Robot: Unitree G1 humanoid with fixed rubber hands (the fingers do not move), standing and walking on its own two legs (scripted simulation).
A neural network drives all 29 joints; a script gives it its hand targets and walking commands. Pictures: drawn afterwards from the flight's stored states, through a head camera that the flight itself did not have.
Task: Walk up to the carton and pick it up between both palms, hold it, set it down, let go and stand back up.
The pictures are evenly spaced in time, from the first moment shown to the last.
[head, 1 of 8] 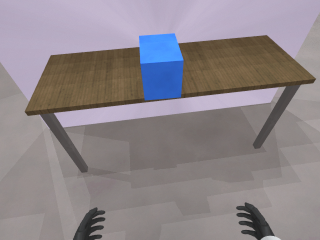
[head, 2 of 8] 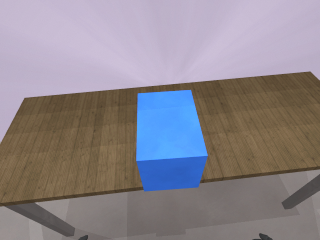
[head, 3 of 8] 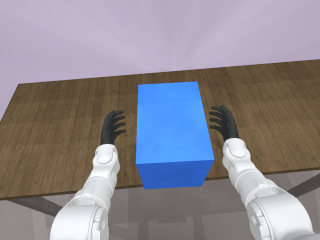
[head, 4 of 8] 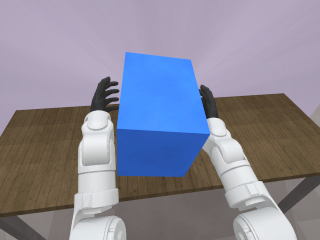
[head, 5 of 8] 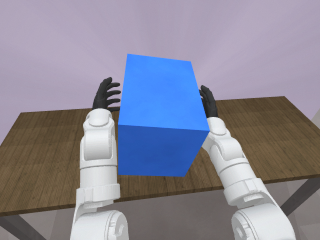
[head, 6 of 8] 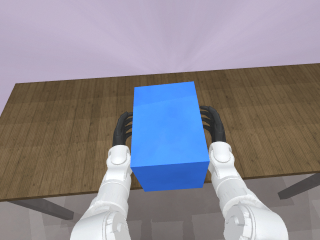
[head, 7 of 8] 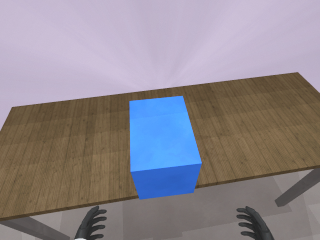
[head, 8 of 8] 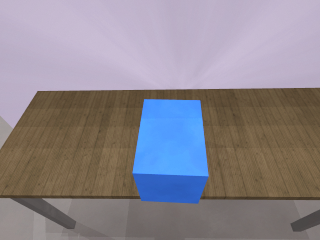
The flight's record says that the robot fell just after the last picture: no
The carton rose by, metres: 0.20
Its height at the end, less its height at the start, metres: +0.00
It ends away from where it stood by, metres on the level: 0.00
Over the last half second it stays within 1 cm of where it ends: yes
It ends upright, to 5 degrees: yes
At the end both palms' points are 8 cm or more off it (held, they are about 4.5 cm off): yes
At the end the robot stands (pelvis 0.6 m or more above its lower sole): yes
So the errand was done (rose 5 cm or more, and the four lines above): yes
